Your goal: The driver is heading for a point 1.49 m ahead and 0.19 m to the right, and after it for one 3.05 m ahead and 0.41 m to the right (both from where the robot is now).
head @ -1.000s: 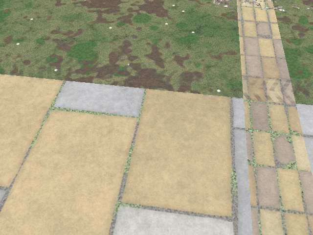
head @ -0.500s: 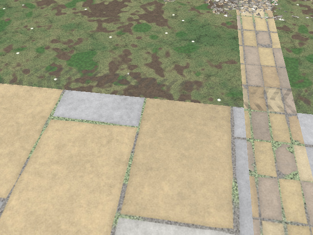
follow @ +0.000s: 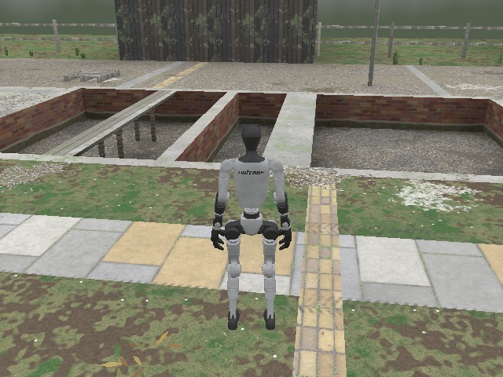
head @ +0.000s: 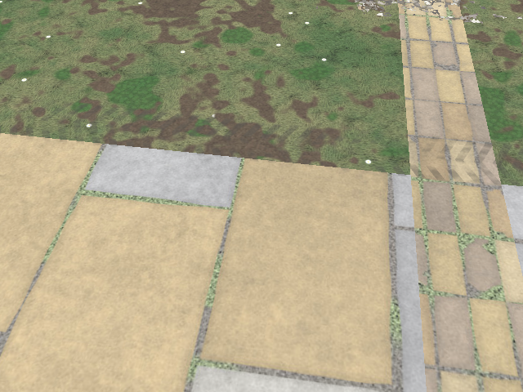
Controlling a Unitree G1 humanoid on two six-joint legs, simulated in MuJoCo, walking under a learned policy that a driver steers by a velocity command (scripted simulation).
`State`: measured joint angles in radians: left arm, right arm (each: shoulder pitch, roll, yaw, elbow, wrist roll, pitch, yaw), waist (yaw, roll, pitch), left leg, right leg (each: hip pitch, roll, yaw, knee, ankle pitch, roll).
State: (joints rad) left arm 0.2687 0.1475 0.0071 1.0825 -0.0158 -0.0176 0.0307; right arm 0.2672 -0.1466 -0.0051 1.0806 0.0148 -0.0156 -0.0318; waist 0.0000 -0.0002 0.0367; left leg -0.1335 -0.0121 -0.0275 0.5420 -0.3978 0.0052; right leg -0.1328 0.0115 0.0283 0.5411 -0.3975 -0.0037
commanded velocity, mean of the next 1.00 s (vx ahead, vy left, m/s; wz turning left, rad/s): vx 0.36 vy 0.00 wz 0.00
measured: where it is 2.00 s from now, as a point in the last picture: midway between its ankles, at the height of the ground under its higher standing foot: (301, 260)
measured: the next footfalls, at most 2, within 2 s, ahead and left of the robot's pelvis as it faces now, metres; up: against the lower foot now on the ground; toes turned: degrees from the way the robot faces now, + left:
right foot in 0.46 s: +0.12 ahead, -0.16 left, +0.00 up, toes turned -2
left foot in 1.04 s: +0.50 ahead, +0.03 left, +0.00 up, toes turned +1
